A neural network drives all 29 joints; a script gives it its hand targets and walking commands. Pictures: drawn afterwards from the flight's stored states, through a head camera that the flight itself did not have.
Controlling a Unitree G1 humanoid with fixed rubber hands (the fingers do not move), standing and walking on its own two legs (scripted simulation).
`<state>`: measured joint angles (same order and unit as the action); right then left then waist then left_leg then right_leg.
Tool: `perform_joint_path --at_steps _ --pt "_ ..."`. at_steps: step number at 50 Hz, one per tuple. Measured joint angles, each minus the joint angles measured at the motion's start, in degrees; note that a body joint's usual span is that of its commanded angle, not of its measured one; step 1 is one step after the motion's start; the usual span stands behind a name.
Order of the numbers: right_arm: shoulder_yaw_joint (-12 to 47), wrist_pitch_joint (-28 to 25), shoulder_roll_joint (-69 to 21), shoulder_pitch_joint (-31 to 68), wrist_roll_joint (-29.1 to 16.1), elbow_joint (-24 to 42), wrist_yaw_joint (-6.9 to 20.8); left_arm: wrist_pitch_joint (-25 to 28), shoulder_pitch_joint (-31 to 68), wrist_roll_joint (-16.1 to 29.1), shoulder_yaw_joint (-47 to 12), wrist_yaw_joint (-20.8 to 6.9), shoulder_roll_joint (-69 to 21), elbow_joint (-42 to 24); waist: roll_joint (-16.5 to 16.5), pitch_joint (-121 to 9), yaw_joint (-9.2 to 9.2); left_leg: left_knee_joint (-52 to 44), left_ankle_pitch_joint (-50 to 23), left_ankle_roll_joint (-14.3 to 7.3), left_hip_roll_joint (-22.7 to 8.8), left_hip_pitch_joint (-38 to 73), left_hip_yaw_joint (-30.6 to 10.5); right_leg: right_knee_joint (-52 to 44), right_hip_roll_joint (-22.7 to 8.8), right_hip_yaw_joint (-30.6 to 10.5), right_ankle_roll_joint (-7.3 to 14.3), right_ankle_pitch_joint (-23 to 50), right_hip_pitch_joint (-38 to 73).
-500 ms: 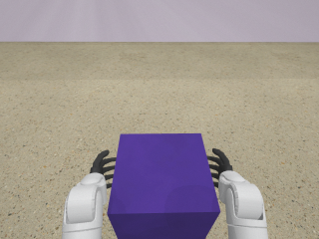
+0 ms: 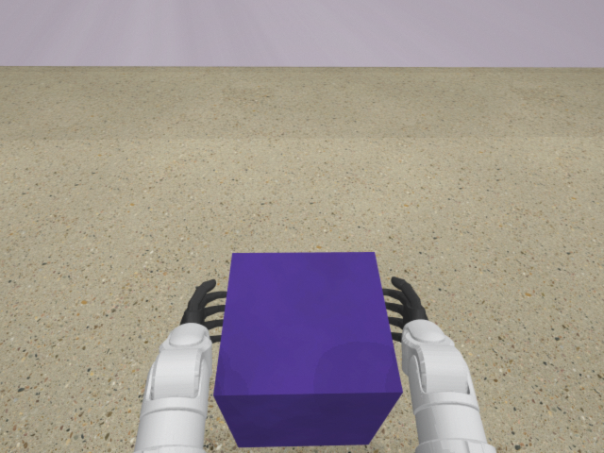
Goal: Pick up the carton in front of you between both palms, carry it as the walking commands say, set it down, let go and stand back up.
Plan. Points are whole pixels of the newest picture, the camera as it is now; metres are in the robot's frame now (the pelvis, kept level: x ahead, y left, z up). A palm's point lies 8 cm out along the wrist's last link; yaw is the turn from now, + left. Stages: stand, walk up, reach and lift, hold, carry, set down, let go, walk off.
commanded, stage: carry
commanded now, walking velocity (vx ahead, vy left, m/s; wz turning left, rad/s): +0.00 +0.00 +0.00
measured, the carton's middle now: (303, 353) +0.30 +0.00 -0.05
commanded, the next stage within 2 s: hold in 0.44 s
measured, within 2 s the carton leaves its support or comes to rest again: neither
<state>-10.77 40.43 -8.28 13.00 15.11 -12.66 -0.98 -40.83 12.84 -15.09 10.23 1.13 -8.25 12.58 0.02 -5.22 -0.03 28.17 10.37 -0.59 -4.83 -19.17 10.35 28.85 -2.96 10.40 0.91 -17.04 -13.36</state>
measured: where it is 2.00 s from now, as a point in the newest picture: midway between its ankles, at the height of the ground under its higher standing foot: outside the picture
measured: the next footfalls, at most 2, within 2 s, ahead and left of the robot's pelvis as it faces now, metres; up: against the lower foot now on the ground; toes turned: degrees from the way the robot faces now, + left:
none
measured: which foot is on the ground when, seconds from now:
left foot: down 0.00-1.00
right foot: down 0.00-1.00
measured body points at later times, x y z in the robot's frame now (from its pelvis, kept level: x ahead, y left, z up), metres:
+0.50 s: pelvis +0.00 -0.01 +0.00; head -0.02 +0.00 +0.45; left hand +0.29 +0.14 +0.03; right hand +0.29 -0.16 +0.03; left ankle +0.05 +0.12 -0.74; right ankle -0.02 -0.10 -0.74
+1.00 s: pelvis -0.02 +0.02 +0.01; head -0.07 +0.04 +0.45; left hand +0.29 +0.14 +0.04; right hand +0.26 -0.16 +0.05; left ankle +0.04 +0.13 -0.74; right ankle -0.02 -0.11 -0.74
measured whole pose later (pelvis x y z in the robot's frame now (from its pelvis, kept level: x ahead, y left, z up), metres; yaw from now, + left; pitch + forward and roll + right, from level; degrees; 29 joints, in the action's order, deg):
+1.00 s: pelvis -0.02 +0.02 +0.01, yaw -7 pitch -9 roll +0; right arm -14.3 40.0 -9.0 16.2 16.8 -17.5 0.6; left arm -42.1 15.4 -17.1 12.6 0.1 -8.8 15.0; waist -1.5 2.0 0.3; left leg 22.7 8.4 -0.5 0.9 -5.7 -0.6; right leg 23.8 0.5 -3.0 -0.3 -12.6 -2.6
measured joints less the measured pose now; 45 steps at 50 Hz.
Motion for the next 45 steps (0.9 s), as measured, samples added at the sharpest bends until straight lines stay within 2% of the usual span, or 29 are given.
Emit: perform_joint_path --at_steps 4,10,22,24,26,27,29,31,36,45 --pt "-0.34 -1.48 -0.10 0.45 -0.43 0.27 -0.22 1.46 0.46 0.37 0.35 0.20 -0.10 -0.29 -0.03 0.46 -0.04 0.13 -0.11 0.06 -0.08 -0.39 -0.06 0.28 0.03 0.01 0.09 0.00 -0.45" --pt "1.03 0.32 0.18 -1.00 -1.76 3.71 -0.69 -0.36 -0.99 1.66 -0.95 0.65 0.18 -3.77 -0.10 0.26 -0.01 0.60 0.23 0.22 -0.21 -0.60 -0.08 0.79 0.05 -0.01 0.17 -0.41 -0.69" --pt "1.50 1.54 0.31 -1.73 -1.74 3.93 -0.72 -1.52 -1.66 1.73 -1.38 0.68 0.30 -3.89 -0.06 -0.02 0.00 0.89 0.40 0.56 -0.48 -0.46 -0.17 1.17 0.22 0.02 0.41 -0.73 -0.59" --pt "1.69 0.91 0.23 -1.53 -1.46 3.86 -0.40 -1.38 -1.97 1.61 -1.34 0.70 0.31 -4.87 -0.59 3.05 0.26 -1.44 -0.91 0.26 1.43 3.28 -3.58 -0.72 1.17 -3.03 0.77 2.05 2.58" --pt "2.16 0.38 0.33 -2.03 -1.13 3.87 -0.10 -1.21 -2.84 1.56 -1.76 0.63 0.45 -5.57 -0.91 5.33 0.04 -3.97 -1.45 0.73 2.28 6.68 -5.16 -2.73 1.74 -4.85 0.57 1.66 5.78" --pt "2.21 0.34 0.35 -2.13 -1.13 3.78 -0.01 -1.14 -3.19 1.47 -1.94 0.59 0.51 -5.68 -0.79 6.04 0.24 -5.14 -3.15 0.86 2.86 8.11 -7.21 -3.65 2.24 -5.95 0.50 1.63 6.91" --pt "2.26 0.01 0.32 -1.94 -0.94 2.96 0.17 -1.09 -3.54 1.37 -1.84 0.54 0.56 -5.68 -0.66 7.10 0.43 -6.40 -2.01 1.33 3.27 10.27 -9.45 -5.16 2.97 -7.46 0.43 2.48 8.59" --pt "1.95 -0.11 0.30 -1.73 -0.83 2.38 0.19 -1.01 -3.15 1.20 -1.74 0.62 0.50 -4.94 -0.72 7.77 0.01 -6.96 -2.38 2.03 3.46 11.41 -10.03 -5.97 3.22 -8.18 0.36 3.20 9.71" --pt "0.65 -0.09 0.14 -0.81 -0.48 0.87 0.13 -0.80 -1.24 0.22 -1.08 0.41 0.20 -2.18 -0.89 8.09 -0.47 -7.07 -2.41 1.43 3.88 12.93 -10.48 -6.17 3.52 -9.82 0.04 3.84 10.80" --pt "-2.14 -0.17 -0.45 2.08 0.98 -3.18 1.12 -1.12 1.68 -1.53 1.42 -0.50 -0.36 1.44 -1.32 7.65 0.11 -6.00 -2.16 0.64 5.10 13.55 -10.95 -5.35 3.51 -12.23 -0.78 4.34 10.91"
